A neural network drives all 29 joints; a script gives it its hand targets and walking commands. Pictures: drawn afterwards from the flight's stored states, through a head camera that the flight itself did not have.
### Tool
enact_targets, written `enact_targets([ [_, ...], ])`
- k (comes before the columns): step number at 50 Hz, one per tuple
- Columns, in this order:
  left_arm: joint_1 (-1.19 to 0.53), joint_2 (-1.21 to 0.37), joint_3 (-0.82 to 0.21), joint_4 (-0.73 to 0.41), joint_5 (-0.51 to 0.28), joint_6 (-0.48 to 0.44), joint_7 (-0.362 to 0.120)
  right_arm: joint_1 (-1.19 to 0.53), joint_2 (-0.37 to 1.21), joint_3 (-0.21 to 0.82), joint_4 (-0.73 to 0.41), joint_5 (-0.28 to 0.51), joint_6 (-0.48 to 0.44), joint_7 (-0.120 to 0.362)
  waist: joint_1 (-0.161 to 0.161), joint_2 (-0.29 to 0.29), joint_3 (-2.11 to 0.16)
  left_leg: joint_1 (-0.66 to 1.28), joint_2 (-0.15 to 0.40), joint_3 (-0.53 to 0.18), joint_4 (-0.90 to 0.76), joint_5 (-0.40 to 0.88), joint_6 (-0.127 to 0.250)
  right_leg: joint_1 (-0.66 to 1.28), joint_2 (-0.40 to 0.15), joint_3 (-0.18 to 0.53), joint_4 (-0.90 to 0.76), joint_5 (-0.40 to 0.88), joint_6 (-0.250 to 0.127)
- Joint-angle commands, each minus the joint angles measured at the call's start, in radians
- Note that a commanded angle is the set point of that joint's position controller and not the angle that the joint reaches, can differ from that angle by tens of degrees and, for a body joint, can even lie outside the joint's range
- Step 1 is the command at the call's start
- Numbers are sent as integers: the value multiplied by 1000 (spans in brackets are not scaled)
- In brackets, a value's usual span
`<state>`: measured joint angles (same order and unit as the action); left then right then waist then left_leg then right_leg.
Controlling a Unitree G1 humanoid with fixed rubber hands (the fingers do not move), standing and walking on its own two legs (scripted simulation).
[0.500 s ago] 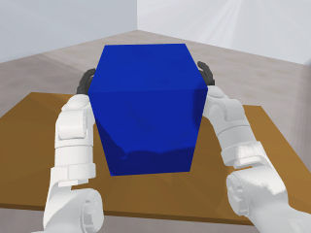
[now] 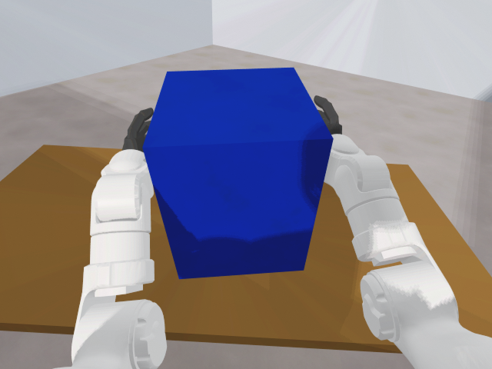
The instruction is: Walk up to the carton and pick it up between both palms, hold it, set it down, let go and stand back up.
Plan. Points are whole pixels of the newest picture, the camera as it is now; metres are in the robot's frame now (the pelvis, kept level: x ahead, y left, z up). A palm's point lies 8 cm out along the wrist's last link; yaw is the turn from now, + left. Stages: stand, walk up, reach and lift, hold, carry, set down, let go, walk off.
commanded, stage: hold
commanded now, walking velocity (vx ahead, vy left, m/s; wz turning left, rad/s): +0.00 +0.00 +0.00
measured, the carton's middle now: (236, 172) +0.36 -0.01 +0.21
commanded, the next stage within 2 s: none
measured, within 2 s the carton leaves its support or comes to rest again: neither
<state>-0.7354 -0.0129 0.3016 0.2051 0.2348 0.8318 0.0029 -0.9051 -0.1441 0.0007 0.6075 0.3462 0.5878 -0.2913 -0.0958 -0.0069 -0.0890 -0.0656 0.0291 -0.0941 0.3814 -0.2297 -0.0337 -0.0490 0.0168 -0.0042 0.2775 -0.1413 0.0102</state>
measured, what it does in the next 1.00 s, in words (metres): stands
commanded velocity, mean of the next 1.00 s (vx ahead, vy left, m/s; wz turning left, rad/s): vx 0.00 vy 0.00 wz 0.00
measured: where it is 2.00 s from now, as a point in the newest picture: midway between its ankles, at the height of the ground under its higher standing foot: outside the picture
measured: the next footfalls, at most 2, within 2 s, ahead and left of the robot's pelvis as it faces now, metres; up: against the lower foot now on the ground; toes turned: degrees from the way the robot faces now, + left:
none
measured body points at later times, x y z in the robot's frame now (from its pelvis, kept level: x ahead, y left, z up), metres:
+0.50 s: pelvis +0.00 +0.00 +0.00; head -0.07 +0.02 +0.44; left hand +0.38 +0.14 +0.24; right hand +0.38 -0.15 +0.26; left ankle -0.01 +0.14 -0.75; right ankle +0.01 -0.13 -0.75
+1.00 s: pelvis +0.00 +0.00 +0.00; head -0.07 +0.01 +0.44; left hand +0.38 +0.14 +0.24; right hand +0.39 -0.15 +0.25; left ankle -0.01 +0.14 -0.75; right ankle +0.01 -0.13 -0.75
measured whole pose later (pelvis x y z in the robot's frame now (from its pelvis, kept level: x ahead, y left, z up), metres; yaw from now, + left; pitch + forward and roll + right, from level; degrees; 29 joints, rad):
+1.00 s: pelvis +0.00 +0.00 +0.00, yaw +1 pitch -5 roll -2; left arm -0.74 0.01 0.30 0.23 0.21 0.81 0.00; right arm -0.90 -0.13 0.00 0.61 0.34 0.58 -0.30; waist -0.11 0.00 -0.10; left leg -0.08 0.02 -0.11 0.38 -0.23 -0.03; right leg -0.05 0.02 -0.02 0.27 -0.14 0.01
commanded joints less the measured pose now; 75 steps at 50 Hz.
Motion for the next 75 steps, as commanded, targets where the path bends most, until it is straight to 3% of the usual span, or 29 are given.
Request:
enact_targets([
  [1, -809, -528, -410, -114, -146, -95, -131, -756, 734, 317, -317, 132, -44, 139, 20, -1, -386, 17, -91, 76, -37, 301, -6, 186, 67, -26, 11, 234, 50],
  [7, -881, -531, -414, -65, -159, -108, -133, -851, 762, 302, -318, 107, -45, 132, 22, 2, -409, -18, -101, 74, -56, 201, 9, 168, 55, -30, 6, 172, 57],
  [8, -893, -537, -433, -126, -177, -114, -136, -769, 763, 291, -288, 112, -40, 133, -22, 18, -425, -6, -97, 65, -43, 261, -5, 195, 58, -34, 20, 232, 51],
  [9, -887, -559, -439, -118, -178, -114, -133, -796, 752, 299, -316, 130, -48, 135, -1, 46, -449, 25, -95, 66, -41, 283, -15, 186, 65, -36, 20, 229, 46],
  [12, -876, -577, -439, -51, -156, -105, -142, -769, 718, 248, -272, 111, -45, 133, -41, 64, -357, -11, -90, 56, -54, 216, -21, 170, 55, -19, 3, 167, 32],
  [14, -847, -523, -385, -51, -139, -108, -145, -778, 748, 287, -252, 111, -33, 133, 3, -1, -351, -31, -95, 70, -56, 247, -1, 217, 55, -21, 11, 224, 48],
  [18, -849, -584, -473, -138, -170, -113, -144, -749, 737, 300, -316, 148, -45, 118, -42, 69, -413, 56, -94, 60, -11, 401, -37, 204, 69, -32, 31, 321, 48],
  [21, -816, -546, -448, -166, -140, -103, -148, -732, 716, 319, -349, 157, -37, 119, -20, 42, -416, 51, -92, 57, -7, 466, -43, 238, 82, -38, 30, 322, 44],
  [24, -852, -556, -474, -178, -158, -104, -141, -712, 711, 304, -336, 120, -44, 129, -39, 52, -367, 32, -90, 65, -34, 339, -44, 201, 72, -45, 22, 249, 39],
  [25, -825, -515, -402, -131, -119, -95, -143, -733, 718, 306, -285, 137, -32, 135, 25, 31, -325, -6, -94, 74, -38, 318, -27, 193, 68, -31, 12, 206, 40],
  [28, -879, -569, -445, -128, -147, -101, -140, -787, 712, 284, -306, 115, -55, 152, -2, 48, -351, -7, -86, 64, -62, 254, -28, 175, 65, -39, 14, 154, 29],
  [29, -926, -592, -470, -157, -169, -113, -131, -802, 739, 285, -318, 119, -52, 152, -23, 34, -388, -6, -82, 57, -59, 273, -31, 183, 74, -41, 18, 164, 34],
  [34, -882, -607, -477, -142, -168, -117, -100, -818, 743, 324, -331, 148, -73, 169, 29, 63, -440, 35, -78, 58, -28, 337, -35, 158, 80, -37, 26, 193, 28],
  [37, -869, -575, -413, -42, -127, -110, -120, -730, 711, 226, -154, 81, -47, 161, -28, 41, -294, -23, -78, 60, -76, 160, -25, 137, 58, -34, -1, 98, 28],
  [38, -831, -562, -390, -13, -117, -101, -123, -775, 716, 265, -205, 97, -55, 162, 7, 25, -306, -23, -82, 68, -73, 175, -11, 156, 61, -33, -3, 123, 31],
  [40, -856, -544, -383, -44, -128, -107, -140, -739, 727, 253, -156, 86, -54, 154, -1, 34, -323, -15, -92, 84, -64, 213, -8, 162, 56, -30, 1, 150, 40],
  [42, -874, -570, -466, -116, -184, -123, -139, -785, 746, 279, -311, 124, -64, 131, -43, 37, -473, 47, -103, 72, -18, 356, -24, 245, 57, -30, 21, 340, 58],
  [43, -903, -582, -488, -160, -207, -138, -125, -844, 766, 319, -392, 142, -72, 135, -8, 23, -527, 47, -99, 60, -16, 390, -25, 245, 69, -32, 38, 341, 56],
  [49, -843, -557, -460, -149, -169, -120, -139, -749, 735, 313, -355, 134, -50, 119, -30, 11, -413, 30, -97, 62, -26, 318, -26, 207, 63, -40, 30, 289, 56],
  [53, -811, -547, -415, -147, -129, -106, -133, -735, 752, 341, -337, 143, -43, 128, 28, 17, -388, 25, -96, 67, -30, 375, -20, 232, 69, -32, 28, 294, 49],
  [54, -828, -569, -478, -189, -166, -111, -138, -745, 747, 347, -368, 163, -45, 124, -19, 51, -432, 53, -102, 65, -14, 412, -27, 224, 71, -38, 35, 361, 55],
  [57, -836, -550, -469, -200, -190, -112, -148, -725, 753, 327, -401, 153, -36, 112, -40, -18, -424, 47, -108, 72, -10, 350, -13, 230, 64, -21, 26, 358, 65],
  [58, -870, -566, -502, -243, -193, -112, -137, -747, 747, 328, -419, 150, -42, 116, -38, 67, -449, 69, -104, 56, -17, 382, -33, 207, 61, -29, 31, 346, 55],
  [63, -852, -565, -417, -74, -124, -92, -142, -779, 715, 284, -262, 104, -40, 152, 5, 43, -247, -36, -79, 59, -86, 180, -17, 138, 66, -39, -4, 76, 22],
  [67, -915, -568, -456, -131, -170, -115, -126, -825, 753, 288, -292, 115, -61, 158, 6, 48, -439, 8, -89, 75, -53, 279, -24, 192, 64, -40, 17, 199, 34],
  [68, -942, -596, -500, -156, -221, -133, -117, -830, 747, 280, -321, 119, -66, 154, -32, 47, -494, 36, -93, 68, -34, 296, -31, 181, 69, -37, 18, 235, 37],
  [73, -856, -590, -439, -54, -158, -112, -121, -787, 713, 265, -266, 110, -60, 150, -20, 79, -412, 10, -85, 60, -44, 248, -33, 160, 62, -27, 12, 175, 28],
  [74, -845, -561, -387, -35, -141, -113, -123, -779, 729, 275, -236, 116, -48, 151, 9, 23, -375, -2, -86, 64, -44, 254, -12, 169, 64, -16, 6, 179, 32],
  [75, -859, -571, -420, -63, -151, -115, -129, -764, 720, 283, -276, 118, -59, 151, -16, 41, -404, 12, -92, 72, -46, 271, -24, 199, 65, -38, 10, 197, 37],
])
